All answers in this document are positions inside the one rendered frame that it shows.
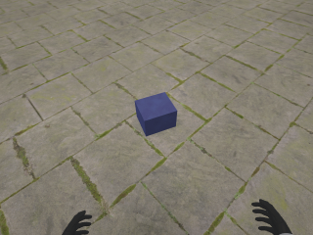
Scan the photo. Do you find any right robot hand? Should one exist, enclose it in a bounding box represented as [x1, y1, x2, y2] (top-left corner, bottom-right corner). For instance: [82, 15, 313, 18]
[251, 199, 292, 235]

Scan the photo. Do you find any left robot hand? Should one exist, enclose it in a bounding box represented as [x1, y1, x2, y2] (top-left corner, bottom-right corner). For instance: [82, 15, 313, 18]
[62, 211, 92, 235]

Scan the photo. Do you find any carton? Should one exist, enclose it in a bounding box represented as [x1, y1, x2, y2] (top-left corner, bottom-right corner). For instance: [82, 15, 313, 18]
[134, 92, 178, 137]

